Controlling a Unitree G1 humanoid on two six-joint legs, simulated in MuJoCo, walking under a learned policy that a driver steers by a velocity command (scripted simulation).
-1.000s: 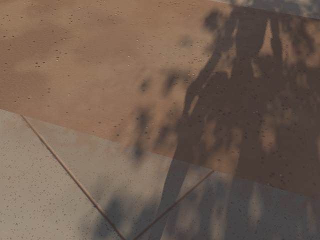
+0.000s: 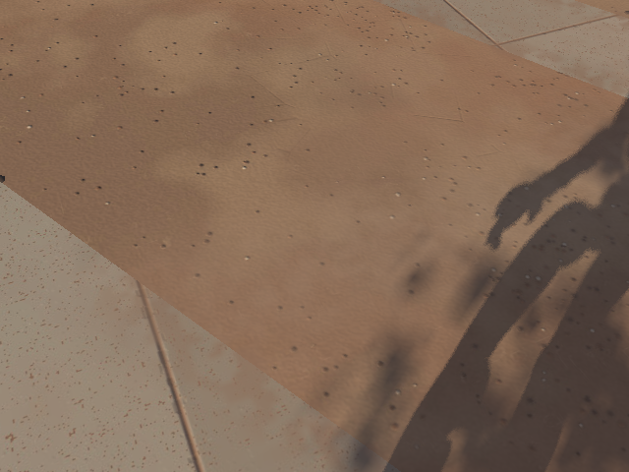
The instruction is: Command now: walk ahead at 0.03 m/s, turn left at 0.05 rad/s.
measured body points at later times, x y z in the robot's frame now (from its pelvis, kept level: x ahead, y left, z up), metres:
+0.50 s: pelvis +0.04 +0.02 +0.00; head +0.05 +0.03 +0.45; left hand +0.13 +0.28 -0.14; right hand +0.09 -0.23 -0.14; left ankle -0.01 +0.14 -0.73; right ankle +0.07 -0.12 -0.73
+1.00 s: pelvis +0.03 +0.02 +0.00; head +0.04 +0.03 +0.45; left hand +0.09 +0.28 -0.15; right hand +0.03 -0.22 -0.15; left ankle -0.01 +0.14 -0.73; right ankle +0.07 -0.12 -0.73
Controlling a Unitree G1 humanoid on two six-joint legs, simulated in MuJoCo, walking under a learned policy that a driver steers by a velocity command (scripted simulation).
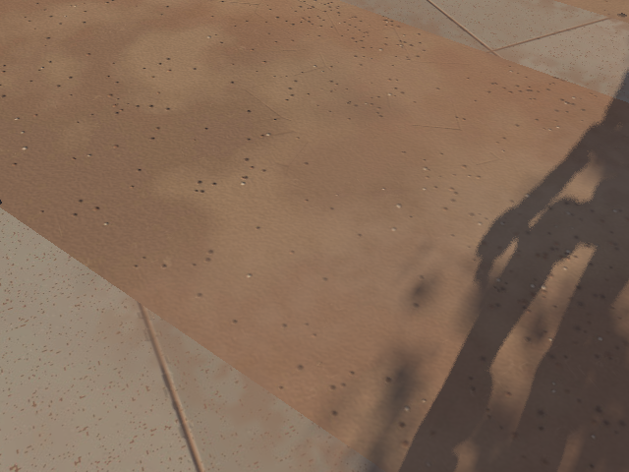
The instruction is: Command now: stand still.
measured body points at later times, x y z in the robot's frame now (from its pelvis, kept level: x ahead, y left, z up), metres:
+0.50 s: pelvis +0.00 +0.00 +0.00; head +0.01 +0.00 +0.45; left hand +0.03 +0.24 -0.16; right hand -0.02 -0.23 -0.16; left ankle -0.05 +0.11 -0.74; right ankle +0.04 -0.14 -0.74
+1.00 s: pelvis +0.00 +0.00 +0.00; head +0.02 +0.00 +0.45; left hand +0.02 +0.24 -0.16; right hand -0.03 -0.23 -0.16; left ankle -0.05 +0.11 -0.74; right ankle +0.04 -0.14 -0.74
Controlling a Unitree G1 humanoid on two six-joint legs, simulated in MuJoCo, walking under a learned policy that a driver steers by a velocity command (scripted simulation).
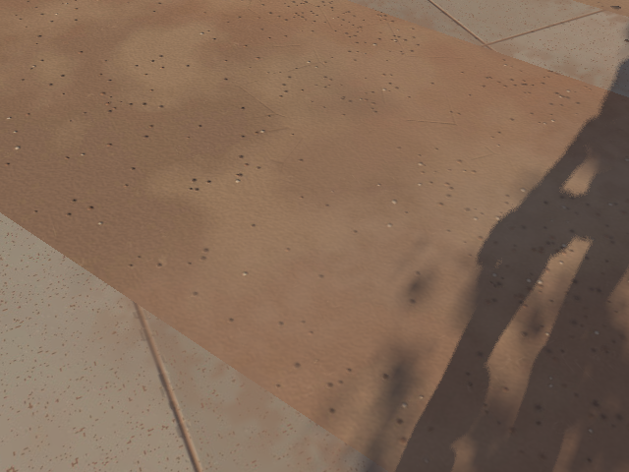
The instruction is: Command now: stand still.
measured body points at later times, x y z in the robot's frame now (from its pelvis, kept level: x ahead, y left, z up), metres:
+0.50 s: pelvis +0.03 -0.01 +0.00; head +0.03 -0.02 +0.45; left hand +0.05 +0.23 -0.15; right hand -0.04 -0.25 -0.16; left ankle -0.06 +0.11 -0.74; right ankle +0.03 -0.12 -0.72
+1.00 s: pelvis +0.25 -0.02 -0.01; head +0.28 -0.02 +0.44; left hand +0.13 +0.22 -0.15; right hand +0.48 -0.23 -0.11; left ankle +0.44 +0.11 -0.71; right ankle +0.06 -0.13 -0.74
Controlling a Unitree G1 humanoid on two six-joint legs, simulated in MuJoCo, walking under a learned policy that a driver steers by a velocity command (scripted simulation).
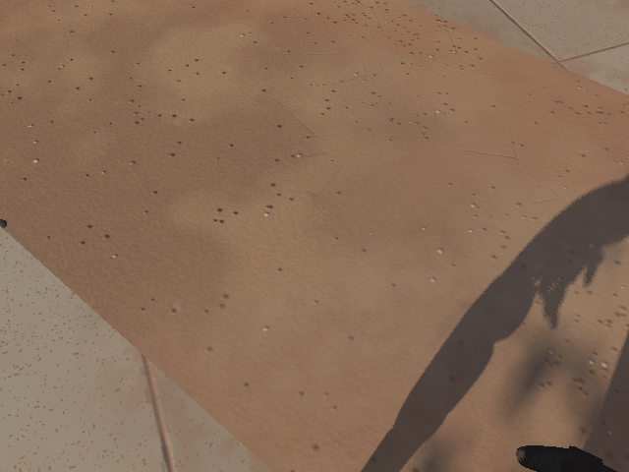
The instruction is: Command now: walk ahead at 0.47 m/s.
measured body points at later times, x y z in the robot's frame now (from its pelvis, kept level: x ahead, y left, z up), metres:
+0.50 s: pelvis +0.29 +0.02 +0.02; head +0.30 +0.02 +0.47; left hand +0.47 +0.26 -0.09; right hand +0.26 -0.24 -0.12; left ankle +0.20 +0.12 -0.73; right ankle +0.48 -0.14 -0.68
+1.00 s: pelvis +0.50 -0.03 +0.02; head +0.52 -0.04 +0.47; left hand +0.57 +0.22 -0.12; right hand +0.61 -0.29 -0.12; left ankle +0.57 +0.12 -0.71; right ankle +0.51 -0.12 -0.73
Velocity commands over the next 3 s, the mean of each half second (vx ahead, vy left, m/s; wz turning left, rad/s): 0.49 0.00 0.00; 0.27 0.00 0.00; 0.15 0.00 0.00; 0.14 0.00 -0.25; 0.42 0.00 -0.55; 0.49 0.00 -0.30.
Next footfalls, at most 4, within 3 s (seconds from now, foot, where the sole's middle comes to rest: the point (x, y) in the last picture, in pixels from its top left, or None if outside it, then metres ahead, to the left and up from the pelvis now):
0.06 left None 0.24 0.12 -0.76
0.62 right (415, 435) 0.55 -0.12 -0.76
1.04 left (309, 393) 0.62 0.11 -0.76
1.84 right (404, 355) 0.73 -0.10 -0.76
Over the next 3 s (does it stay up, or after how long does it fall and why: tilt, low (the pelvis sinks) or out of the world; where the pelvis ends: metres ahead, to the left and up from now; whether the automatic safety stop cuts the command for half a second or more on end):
stays up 1.06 -0.19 0.02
